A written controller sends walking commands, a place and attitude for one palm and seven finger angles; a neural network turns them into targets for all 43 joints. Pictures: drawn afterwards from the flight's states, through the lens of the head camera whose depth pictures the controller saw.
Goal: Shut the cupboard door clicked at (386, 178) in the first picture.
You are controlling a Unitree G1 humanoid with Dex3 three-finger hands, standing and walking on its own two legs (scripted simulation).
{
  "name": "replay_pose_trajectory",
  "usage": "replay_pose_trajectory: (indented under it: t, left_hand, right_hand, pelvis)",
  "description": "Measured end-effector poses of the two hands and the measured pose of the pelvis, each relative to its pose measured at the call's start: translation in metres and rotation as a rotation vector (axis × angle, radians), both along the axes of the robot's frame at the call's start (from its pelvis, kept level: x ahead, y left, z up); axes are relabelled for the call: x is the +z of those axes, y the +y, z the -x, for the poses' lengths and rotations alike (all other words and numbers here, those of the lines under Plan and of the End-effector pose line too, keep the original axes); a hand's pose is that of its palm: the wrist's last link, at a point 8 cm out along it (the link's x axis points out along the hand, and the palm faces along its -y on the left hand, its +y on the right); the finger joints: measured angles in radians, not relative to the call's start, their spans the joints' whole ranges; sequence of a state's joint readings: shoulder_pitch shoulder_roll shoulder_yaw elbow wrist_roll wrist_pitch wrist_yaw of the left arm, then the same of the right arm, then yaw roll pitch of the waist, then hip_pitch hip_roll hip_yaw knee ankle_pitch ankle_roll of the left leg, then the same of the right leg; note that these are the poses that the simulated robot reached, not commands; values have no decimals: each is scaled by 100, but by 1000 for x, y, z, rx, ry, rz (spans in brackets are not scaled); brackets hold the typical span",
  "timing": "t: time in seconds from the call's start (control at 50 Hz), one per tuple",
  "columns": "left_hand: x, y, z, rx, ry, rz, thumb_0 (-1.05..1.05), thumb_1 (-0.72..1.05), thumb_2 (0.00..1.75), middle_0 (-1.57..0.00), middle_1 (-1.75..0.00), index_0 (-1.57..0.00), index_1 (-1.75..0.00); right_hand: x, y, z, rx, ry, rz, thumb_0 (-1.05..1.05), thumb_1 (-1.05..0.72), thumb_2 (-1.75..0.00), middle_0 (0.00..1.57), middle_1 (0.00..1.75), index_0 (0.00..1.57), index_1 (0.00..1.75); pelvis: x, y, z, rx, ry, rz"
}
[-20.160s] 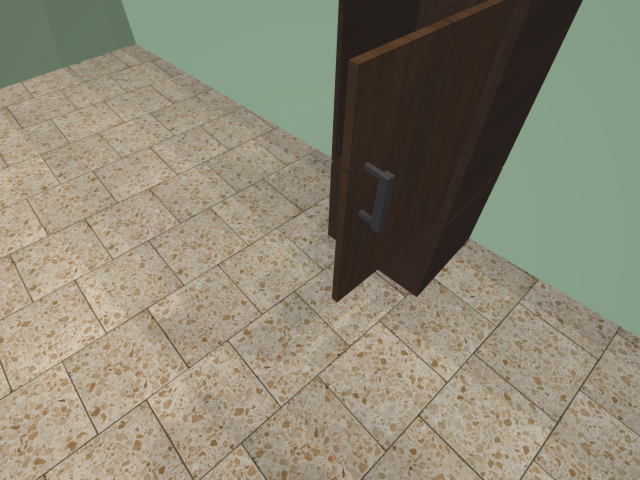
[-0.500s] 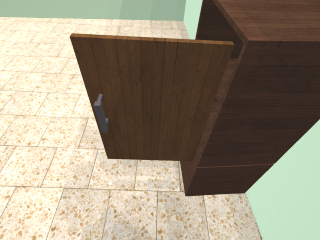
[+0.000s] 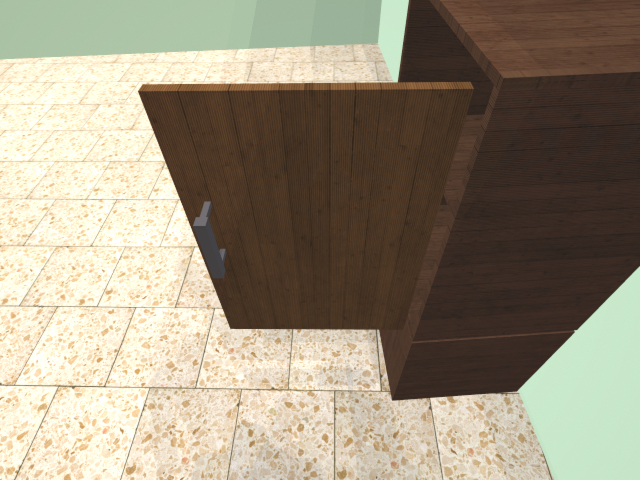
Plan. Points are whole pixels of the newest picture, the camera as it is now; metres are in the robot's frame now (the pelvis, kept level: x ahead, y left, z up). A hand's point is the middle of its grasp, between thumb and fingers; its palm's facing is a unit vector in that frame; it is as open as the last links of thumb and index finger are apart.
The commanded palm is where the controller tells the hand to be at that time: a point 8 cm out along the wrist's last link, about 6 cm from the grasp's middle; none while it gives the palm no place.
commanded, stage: look again from close up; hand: left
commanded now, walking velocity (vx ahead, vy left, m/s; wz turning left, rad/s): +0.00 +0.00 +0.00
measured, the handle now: (213, 241) +0.47 +0.21 +0.00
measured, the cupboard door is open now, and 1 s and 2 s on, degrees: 85 85 85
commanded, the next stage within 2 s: raise the hand and make a fist in 0.18 s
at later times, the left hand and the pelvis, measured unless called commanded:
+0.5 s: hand (202, 386) +0.23 +0.16 +0.01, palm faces +0.22 -0.97 -0.07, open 7.1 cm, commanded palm +0.12 +0.22 -0.06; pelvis +0.01 -0.02 -0.03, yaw +3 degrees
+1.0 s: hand (232, 428) +0.20 +0.13 -0.05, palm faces -0.10 -1.00 +0.00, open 4.7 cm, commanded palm +0.15 +0.21 -0.04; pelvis -0.02 -0.05 -0.09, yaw +3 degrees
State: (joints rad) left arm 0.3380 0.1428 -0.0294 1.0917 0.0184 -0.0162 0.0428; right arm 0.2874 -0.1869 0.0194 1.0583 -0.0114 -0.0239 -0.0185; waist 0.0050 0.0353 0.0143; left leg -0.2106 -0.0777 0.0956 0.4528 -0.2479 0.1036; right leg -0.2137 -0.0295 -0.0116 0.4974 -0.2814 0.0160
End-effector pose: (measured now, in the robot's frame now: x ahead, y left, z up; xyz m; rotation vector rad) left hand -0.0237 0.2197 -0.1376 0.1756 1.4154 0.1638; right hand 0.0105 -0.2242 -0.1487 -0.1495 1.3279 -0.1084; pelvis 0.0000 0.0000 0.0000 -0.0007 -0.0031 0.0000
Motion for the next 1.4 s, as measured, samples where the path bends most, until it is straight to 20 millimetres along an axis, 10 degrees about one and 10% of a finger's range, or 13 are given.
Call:
replay_pose_trajectory:
  t: [0.32,0.5,0.58,0.7,0.78,0.88,1.0,1.16,1.4]
  left_hand:
    - [-1,2,-79,24,-159,6,1,91,89,-20,-29,-20,-30]
    - [152,-7,-217,-3,-1288,-17,1,91,89,-25,-36,-25,-36]
    - [134,-25,-207,-121,-1422,131,1,91,89,-31,-42,-30,-42]
    - [58,-16,-135,-35,-1207,127,1,90,89,-42,-53,-41,-53]
    - [72,3,-113,28,-1295,-36,2,90,89,-49,-61,-48,-61]
    - [115,-9,-148,-131,-1561,-7,3,90,90,-57,-70,-57,-71]
    - [90,-32,-204,-236,-1285,246,2,90,90,-68,-82,-68,-83]
    - [123,6,-191,-38,-1336,10,2,90,89,-83,-98,-82,-99]
    - [114,0,-198,-166,-1353,151,2,90,90,-105,-122,-105,-123]
  right_hand:
    - [15,-17,-31,-5,-52,61,0,-91,-90,20,30,20,30]
    - [24,-44,-108,55,-581,45,1,-90,-90,21,30,21,30]
    - [30,-55,-147,90,-711,53,1,-90,-90,21,30,21,30]
    - [39,-65,-194,207,-834,108,1,-90,-90,20,30,20,30]
    - [28,-56,-213,281,-867,103,1,-90,-90,20,30,20,30]
    - [3,-34,-213,293,-852,36,1,-90,-90,20,30,20,30]
    - [-12,-24,-174,152,-727,-21,1,-90,-90,21,30,21,30]
    - [-8,-40,-135,79,-581,47,1,-90,-90,21,30,21,30]
    - [8,-29,-167,140,-675,108,1,-90,-90,20,30,20,30]
  pelvis:
    - [1,-9,-17,4,-6,5]
    - [-31,-22,-9,58,55,-48]
    - [-52,-34,1,29,132,-38]
    - [-83,-50,15,35,212,-16]
    - [-96,-55,19,59,241,15]
    - [-104,-55,22,75,249,44]
    - [-93,-51,18,50,254,26]
    - [-74,-39,0,32,255,16]
    - [-79,-18,3,39,251,41]
